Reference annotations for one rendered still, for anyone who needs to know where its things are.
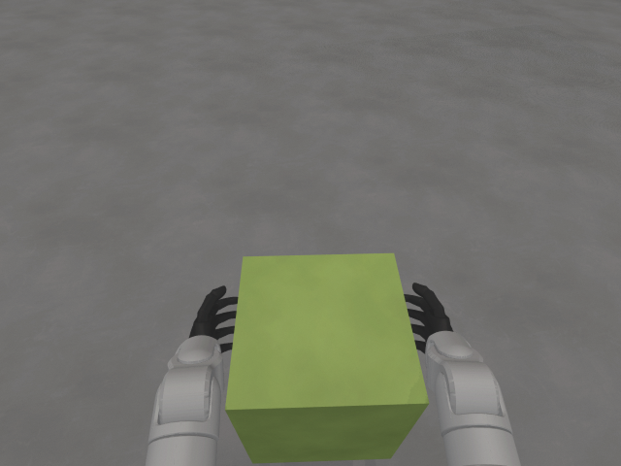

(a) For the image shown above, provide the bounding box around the robot left hand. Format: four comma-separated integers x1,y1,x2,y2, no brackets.
189,285,238,353

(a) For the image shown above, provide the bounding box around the carton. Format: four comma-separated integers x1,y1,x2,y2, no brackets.
225,253,430,464

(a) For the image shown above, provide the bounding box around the robot left forearm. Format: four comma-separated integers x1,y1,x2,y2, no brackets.
146,335,224,466

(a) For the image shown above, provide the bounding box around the robot right hand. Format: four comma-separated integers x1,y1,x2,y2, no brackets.
404,283,453,353

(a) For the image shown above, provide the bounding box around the robot right forearm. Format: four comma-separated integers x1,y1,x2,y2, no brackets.
425,331,521,466

